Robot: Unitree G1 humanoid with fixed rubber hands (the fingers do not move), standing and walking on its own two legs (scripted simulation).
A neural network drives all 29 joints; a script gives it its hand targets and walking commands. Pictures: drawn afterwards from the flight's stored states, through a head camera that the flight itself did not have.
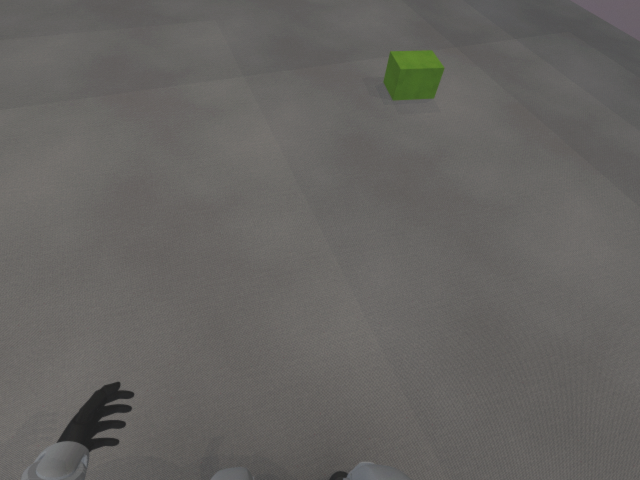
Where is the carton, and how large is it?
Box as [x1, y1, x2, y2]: [384, 50, 443, 99]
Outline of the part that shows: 431,50 390,51 384,77 384,83 392,99 433,98 443,70 443,66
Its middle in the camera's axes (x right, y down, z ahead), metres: +0.52 -0.95 +2.17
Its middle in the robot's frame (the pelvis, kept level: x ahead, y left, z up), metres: +2.14 -0.59 -0.66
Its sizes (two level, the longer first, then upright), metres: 0.251 0.187 0.184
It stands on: the floor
